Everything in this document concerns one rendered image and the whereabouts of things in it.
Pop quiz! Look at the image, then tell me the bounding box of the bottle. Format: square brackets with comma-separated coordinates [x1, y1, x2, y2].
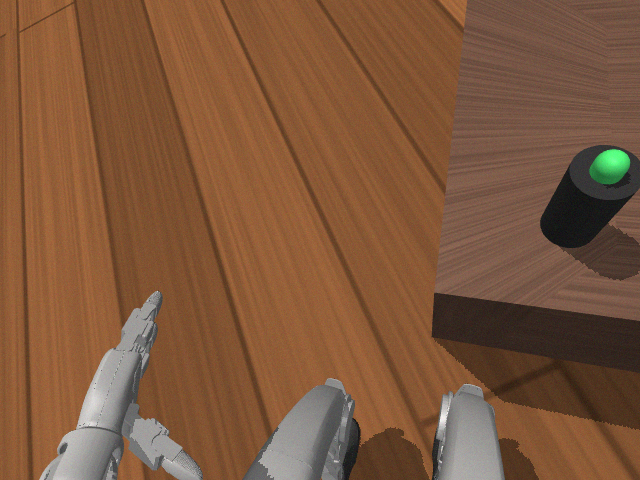
[540, 145, 640, 248]

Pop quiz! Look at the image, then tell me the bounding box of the left robot hand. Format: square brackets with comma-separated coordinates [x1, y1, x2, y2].
[76, 291, 203, 480]

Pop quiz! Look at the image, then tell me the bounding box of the left robot foot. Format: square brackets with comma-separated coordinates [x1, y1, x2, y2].
[342, 418, 360, 480]

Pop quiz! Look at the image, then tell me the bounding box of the left robot arm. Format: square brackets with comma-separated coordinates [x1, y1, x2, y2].
[39, 427, 124, 480]

